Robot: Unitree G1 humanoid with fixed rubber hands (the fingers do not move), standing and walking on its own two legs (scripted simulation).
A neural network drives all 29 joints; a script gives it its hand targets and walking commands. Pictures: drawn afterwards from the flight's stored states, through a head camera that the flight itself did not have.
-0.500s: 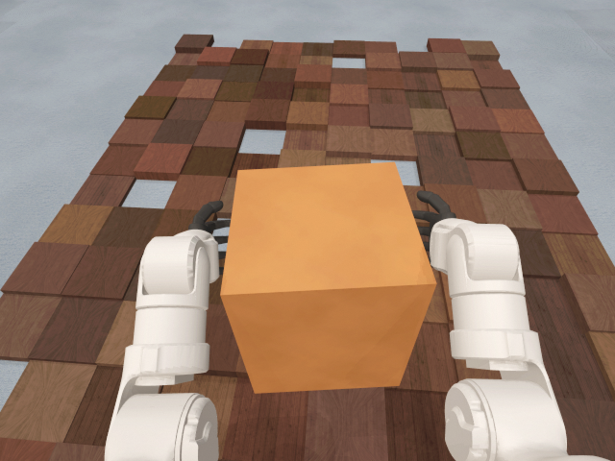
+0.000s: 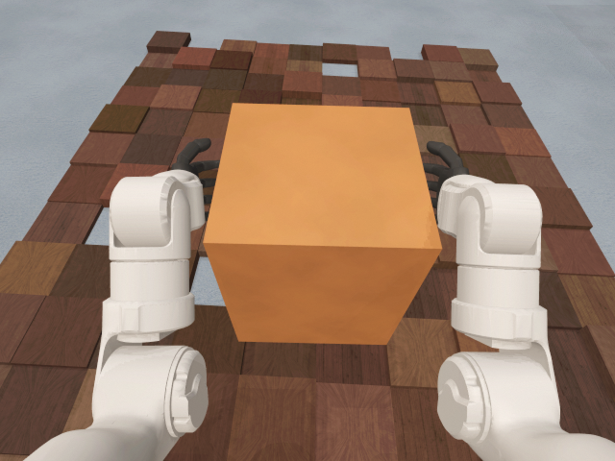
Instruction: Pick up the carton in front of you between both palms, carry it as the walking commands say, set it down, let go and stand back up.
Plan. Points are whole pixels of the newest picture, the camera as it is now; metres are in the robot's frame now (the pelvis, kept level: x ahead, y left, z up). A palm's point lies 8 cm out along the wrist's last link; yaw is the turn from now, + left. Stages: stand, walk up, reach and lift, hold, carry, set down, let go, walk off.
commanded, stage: carry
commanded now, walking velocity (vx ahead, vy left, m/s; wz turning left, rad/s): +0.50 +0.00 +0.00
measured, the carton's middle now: (316, 235) +0.38 +0.00 +0.09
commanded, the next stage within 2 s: none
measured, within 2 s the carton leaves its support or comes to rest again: neither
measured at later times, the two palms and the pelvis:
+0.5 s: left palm (213, 98) +0.64 +0.16 +0.13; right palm (392, 92) +0.66 -0.14 +0.13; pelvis +0.26 -0.01 +0.00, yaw +2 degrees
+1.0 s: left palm (205, 26) +0.77 +0.18 +0.19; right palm (375, 27) +0.78 -0.11 +0.19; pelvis +0.41 +0.02 +0.01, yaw +1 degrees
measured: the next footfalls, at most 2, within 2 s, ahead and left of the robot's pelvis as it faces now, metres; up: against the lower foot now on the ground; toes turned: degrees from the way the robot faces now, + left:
right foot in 0.32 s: +0.42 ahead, -0.10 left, +0.01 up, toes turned -5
left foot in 0.54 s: +0.36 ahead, +0.11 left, +0.04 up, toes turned +6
